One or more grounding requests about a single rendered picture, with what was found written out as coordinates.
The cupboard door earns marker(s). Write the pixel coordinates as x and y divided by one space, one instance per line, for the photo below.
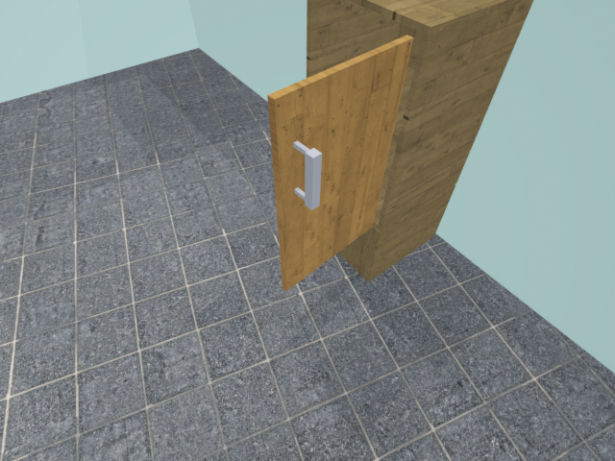
348 113

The handle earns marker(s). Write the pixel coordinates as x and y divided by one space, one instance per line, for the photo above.
313 164

